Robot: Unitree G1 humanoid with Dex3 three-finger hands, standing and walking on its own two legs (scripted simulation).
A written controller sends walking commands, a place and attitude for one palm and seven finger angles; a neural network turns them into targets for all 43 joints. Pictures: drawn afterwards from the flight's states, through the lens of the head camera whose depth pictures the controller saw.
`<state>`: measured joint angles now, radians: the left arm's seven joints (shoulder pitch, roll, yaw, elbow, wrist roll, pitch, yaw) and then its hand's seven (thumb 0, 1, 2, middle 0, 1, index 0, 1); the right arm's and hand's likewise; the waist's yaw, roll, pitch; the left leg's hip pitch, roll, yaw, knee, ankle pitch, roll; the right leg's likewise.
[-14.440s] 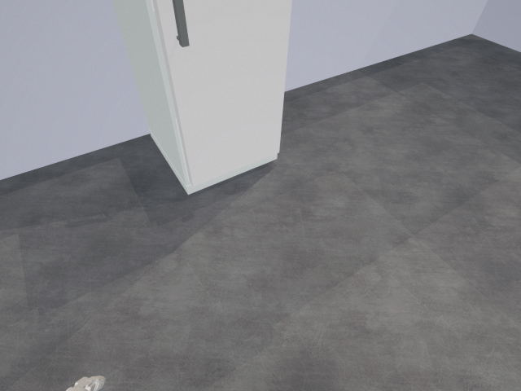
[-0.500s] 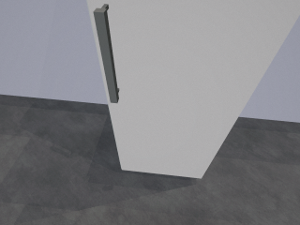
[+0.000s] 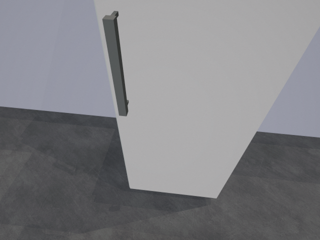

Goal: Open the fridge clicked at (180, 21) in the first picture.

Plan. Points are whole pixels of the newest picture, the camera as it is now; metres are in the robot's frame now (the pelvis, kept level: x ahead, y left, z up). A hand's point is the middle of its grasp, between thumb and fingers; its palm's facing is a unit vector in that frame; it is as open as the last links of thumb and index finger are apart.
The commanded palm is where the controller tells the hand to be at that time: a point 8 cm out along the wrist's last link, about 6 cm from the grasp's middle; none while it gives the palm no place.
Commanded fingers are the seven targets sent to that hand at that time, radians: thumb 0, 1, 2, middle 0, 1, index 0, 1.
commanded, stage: come to a stop and stand still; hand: left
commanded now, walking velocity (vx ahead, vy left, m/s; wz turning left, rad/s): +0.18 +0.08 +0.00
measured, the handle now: (120, 70) +0.51 +0.16 +0.17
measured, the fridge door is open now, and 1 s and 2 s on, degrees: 0 0 0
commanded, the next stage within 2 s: none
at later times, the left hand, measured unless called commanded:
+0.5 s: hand out of the picture +0.09 +0.23 -0.18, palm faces +0.01 -0.97 -0.25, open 7.4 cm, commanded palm none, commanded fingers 0.00 0.90 0.90 -0.20 -0.30 -0.20 -0.30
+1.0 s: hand out of the picture +0.02 +0.22 -0.17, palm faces +0.02 -0.97 -0.25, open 7.3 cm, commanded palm none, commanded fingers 0.00 0.90 0.90 -0.20 -0.30 -0.20 -0.30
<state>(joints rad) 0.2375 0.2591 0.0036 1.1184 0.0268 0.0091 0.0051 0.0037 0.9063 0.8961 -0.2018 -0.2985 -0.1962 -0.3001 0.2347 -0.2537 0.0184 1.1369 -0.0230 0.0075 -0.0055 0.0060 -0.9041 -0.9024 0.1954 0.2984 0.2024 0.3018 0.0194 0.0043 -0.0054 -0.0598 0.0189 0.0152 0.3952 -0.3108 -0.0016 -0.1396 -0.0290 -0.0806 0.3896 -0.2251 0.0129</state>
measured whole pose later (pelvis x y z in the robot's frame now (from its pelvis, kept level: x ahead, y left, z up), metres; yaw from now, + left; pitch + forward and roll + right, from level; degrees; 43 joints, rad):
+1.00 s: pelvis -0.01 +0.04 -0.01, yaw -1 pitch -4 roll +0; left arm 0.30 0.16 0.00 1.01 0.03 0.02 0.03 0.00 0.92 0.90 -0.20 -0.30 -0.20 -0.30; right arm 0.23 -0.18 -0.03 0.94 -0.02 0.00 -0.02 0.00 -0.93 -0.90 0.20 0.30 0.20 0.30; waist 0.02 0.04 0.02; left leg -0.21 -0.01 0.08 0.56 -0.29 0.04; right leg -0.27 -0.04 -0.03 0.56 -0.23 0.00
